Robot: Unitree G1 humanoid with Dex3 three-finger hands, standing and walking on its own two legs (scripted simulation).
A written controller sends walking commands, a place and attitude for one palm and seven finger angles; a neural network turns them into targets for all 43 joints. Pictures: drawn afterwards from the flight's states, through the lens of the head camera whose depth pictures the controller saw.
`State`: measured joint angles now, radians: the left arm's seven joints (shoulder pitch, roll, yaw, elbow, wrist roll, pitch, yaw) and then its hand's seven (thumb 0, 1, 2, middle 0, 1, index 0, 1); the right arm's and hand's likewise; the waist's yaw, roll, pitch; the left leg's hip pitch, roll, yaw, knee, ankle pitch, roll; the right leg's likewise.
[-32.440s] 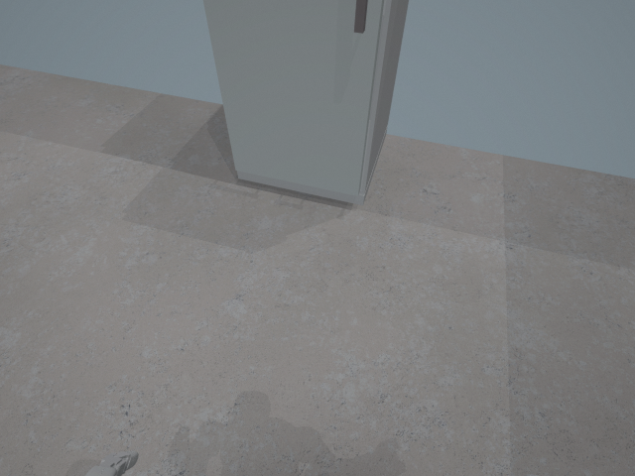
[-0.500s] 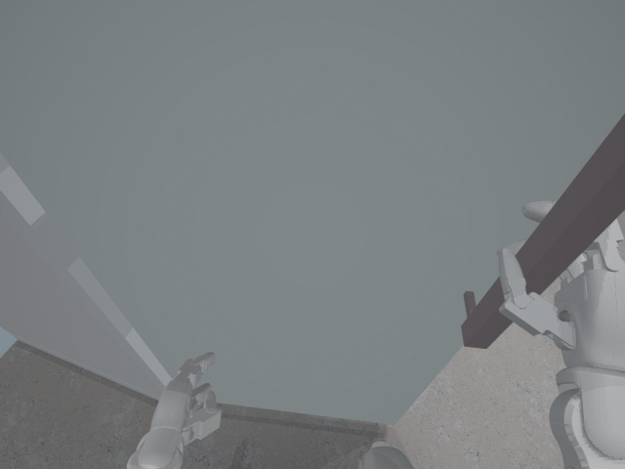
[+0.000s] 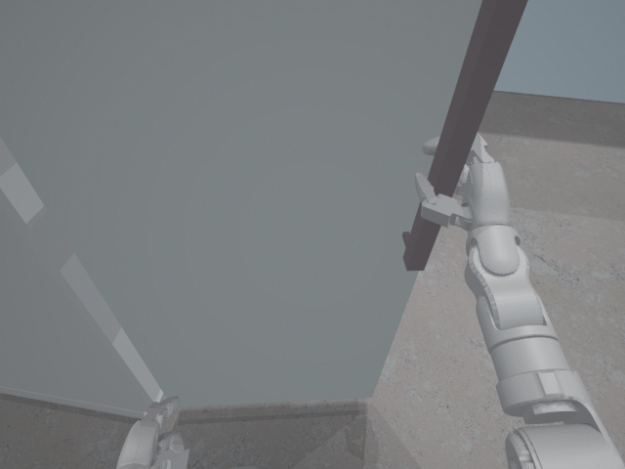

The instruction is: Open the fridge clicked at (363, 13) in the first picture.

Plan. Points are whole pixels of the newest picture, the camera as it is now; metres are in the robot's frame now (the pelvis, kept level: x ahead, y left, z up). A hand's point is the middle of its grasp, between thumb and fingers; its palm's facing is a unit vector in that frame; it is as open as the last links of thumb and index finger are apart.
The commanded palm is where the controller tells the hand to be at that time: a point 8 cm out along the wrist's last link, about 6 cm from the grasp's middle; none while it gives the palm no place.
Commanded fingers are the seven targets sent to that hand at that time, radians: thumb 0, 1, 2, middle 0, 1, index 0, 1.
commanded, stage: stop walking and hold the door back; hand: right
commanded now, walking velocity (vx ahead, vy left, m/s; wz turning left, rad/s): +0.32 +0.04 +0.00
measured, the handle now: (446, 137) +0.44 -0.13 +0.24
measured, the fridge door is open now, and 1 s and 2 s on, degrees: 77 77 75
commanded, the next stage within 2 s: loosen the grip on the handle in 0.82 s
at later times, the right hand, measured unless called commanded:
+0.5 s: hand (424, 181) +0.43 -0.12 +0.18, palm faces -0.04 +1.00 -0.09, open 6.4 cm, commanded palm +0.40 -0.18 +0.17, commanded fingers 0.00 -0.90 -0.90 0.45 1.40 0.45 1.40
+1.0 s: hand (435, 195) +0.40 -0.13 +0.18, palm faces -0.10 +0.98 -0.15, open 7.0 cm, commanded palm +0.37 -0.18 +0.17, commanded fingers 0.00 -0.30 -0.61 0.45 1.40 0.45 1.40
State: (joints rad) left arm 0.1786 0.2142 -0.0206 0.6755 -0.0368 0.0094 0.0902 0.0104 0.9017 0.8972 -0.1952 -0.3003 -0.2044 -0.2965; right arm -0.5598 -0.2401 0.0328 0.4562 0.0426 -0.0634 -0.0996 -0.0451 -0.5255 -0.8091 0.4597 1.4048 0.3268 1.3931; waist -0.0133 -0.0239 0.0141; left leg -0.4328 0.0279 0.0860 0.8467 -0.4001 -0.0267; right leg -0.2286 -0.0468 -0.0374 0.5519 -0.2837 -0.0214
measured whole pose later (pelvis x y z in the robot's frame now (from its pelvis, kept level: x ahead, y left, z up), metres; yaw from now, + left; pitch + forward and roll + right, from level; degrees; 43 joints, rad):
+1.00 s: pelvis +0.00 -0.04 +0.00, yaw +4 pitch -1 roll -1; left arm 0.11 0.20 -0.01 0.65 -0.04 -0.07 0.06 0.01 0.90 0.90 -0.20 -0.30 -0.21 -0.30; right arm -0.58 -0.23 -0.01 0.39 0.05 -0.06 0.02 -0.13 -0.46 -0.74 0.46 1.40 0.36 1.39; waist -0.01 0.05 0.04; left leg -0.31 0.06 0.08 0.51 -0.17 0.01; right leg -0.26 -0.05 -0.11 0.49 -0.21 0.02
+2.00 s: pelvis +0.05 -0.04 +0.00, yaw +4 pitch +3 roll +0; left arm 0.24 0.24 -0.01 0.66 -0.04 -0.09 0.04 0.01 0.90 0.90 -0.20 -0.30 -0.21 -0.30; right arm -0.36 -0.30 -0.20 0.40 0.15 -0.28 0.14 -0.01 0.56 -0.20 0.28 1.17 0.26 1.15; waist -0.01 -0.01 -0.04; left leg -0.33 0.05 0.08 0.56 -0.27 -0.01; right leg -0.29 -0.06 -0.10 0.56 -0.31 0.01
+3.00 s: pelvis +0.04 -0.03 +0.00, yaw +2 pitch -1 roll +0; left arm 0.23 0.24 -0.05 0.62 -0.04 -0.18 0.06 0.01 0.90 0.90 -0.20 -0.30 -0.21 -0.30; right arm 0.08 -0.29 -0.23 -0.05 0.22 -0.23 0.21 -0.01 0.56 -0.20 0.26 1.15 0.26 1.15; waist -0.05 -0.02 -0.03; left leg -0.29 0.05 0.10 0.59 -0.28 0.00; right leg -0.26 -0.06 -0.07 0.59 -0.32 0.02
